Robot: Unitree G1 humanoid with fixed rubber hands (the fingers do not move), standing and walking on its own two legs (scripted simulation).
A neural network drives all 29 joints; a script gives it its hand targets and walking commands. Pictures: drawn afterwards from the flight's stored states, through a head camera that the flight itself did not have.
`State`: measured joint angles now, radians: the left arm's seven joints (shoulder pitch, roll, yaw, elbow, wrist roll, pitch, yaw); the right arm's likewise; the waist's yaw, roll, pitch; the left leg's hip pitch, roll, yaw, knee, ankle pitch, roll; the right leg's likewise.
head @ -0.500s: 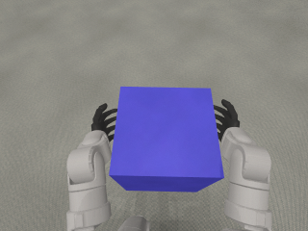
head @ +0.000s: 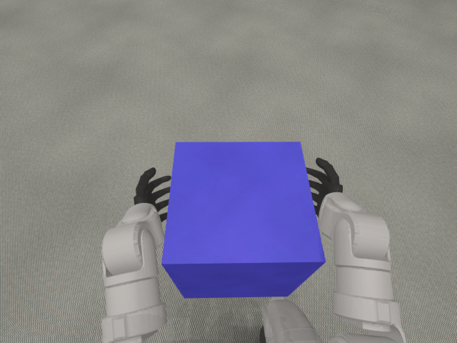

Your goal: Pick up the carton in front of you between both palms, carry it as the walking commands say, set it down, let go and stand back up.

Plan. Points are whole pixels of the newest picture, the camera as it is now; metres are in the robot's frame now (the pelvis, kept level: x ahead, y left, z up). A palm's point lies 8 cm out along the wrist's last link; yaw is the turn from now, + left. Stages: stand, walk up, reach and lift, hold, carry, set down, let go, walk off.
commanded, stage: carry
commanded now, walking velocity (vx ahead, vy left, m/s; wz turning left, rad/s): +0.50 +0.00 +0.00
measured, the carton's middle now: (237, 226) +0.31 -0.02 -0.01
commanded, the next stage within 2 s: none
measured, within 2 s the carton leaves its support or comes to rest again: neither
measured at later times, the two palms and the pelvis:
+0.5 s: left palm (137, 78) +0.61 +0.15 +0.12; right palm (276, 64) +0.64 -0.15 +0.11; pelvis +0.35 -0.02 +0.02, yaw +3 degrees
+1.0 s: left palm (139, 21) +0.89 +0.17 +0.10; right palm (248, 12) +0.90 -0.13 +0.11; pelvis +0.67 +0.02 +0.01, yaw +0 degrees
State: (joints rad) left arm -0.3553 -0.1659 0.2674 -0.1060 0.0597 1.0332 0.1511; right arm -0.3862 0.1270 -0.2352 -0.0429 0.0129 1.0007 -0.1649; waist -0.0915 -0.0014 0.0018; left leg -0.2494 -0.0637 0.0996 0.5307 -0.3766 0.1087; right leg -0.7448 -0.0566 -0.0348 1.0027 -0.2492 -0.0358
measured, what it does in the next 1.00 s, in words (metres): walks ahead: right foot, then left foot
